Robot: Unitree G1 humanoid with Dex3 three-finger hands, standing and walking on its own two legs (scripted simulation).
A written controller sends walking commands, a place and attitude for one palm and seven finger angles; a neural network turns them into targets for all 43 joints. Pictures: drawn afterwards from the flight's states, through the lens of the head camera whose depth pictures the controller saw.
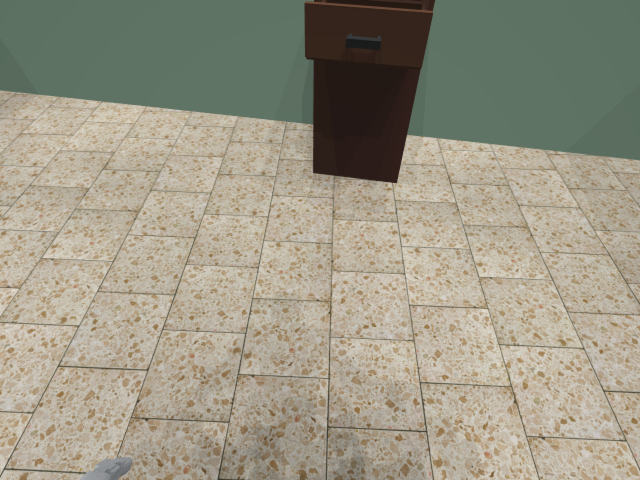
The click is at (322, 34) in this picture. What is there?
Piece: drawer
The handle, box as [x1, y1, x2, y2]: [346, 33, 380, 49]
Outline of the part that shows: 346,37 346,46 379,49 380,36 376,38 353,36 349,33 349,35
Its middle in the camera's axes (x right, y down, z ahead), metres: +0.13 -0.61 +1.19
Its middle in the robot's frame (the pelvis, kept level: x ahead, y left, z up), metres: +1.31 -0.07 +0.02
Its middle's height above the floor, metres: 0.79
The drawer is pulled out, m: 0.30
